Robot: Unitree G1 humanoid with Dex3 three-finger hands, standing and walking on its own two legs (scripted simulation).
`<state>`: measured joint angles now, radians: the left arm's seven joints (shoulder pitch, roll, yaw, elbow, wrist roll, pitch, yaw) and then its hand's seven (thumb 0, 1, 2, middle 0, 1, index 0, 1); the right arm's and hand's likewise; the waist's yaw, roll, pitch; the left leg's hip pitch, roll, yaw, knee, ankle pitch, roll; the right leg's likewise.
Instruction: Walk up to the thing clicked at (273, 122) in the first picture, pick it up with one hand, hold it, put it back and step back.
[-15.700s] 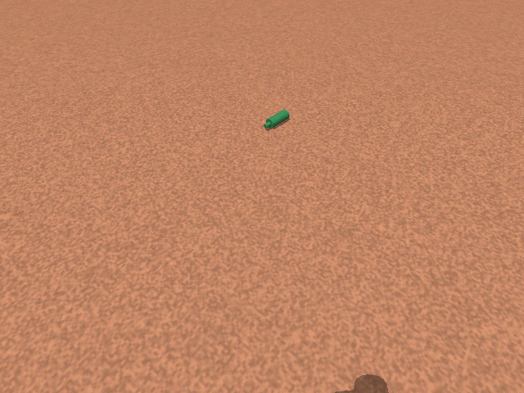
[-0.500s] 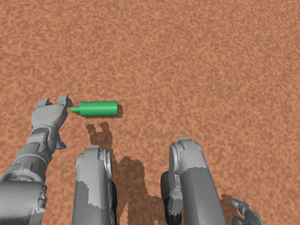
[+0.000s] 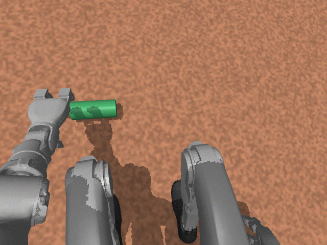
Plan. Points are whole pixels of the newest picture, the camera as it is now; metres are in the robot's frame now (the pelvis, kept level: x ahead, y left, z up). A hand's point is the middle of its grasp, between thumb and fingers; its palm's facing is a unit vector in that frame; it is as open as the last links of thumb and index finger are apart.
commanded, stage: rise first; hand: left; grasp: from above
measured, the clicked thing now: (88, 109) +0.51 +0.18 -0.33
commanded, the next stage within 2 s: none
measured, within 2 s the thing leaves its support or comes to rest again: neither
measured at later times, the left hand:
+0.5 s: hand (62, 119) +0.45 +0.23 -0.20, palm faces -0.46 +0.00 -0.89, open 13.9 cm
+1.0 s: hand (66, 114) +0.46 +0.22 -0.21, palm faces -0.45 -0.01 -0.89, open 14.0 cm
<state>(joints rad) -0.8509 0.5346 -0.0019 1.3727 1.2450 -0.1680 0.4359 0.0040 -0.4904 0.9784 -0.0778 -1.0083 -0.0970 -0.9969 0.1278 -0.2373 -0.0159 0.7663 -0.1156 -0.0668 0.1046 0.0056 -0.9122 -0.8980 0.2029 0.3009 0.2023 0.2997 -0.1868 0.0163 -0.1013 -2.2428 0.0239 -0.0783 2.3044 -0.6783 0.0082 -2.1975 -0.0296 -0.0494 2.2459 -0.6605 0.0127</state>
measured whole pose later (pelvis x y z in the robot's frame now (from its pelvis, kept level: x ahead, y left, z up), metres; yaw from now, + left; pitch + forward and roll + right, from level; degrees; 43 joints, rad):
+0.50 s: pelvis +0.01 +0.00 -0.01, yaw -1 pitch +36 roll -6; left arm -0.90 0.56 0.01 1.43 1.27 -0.16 0.48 0.00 -0.48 0.96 -0.07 -1.03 -0.10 -1.02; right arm 0.14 -0.26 -0.01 0.77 -0.14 -0.07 0.13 0.00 -0.91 -0.90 0.20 0.30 0.20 0.30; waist -0.22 0.00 -0.08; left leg -2.28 0.03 -0.09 2.36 -0.71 0.00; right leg -2.24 -0.02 -0.06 2.29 -0.68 0.01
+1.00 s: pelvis +0.00 +0.00 -0.03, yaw -2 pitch +35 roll -6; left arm -0.95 0.59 0.02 1.47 1.27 -0.17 0.48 0.00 -0.52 1.00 -0.08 -1.02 -0.09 -1.02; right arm 0.15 -0.27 0.02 0.77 -0.16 -0.08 0.14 0.00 -0.92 -0.90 0.20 0.30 0.20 0.30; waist -0.24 0.01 -0.06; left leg -2.31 0.03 -0.11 2.40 -0.70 0.00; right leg -2.26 -0.02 -0.07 2.33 -0.67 0.01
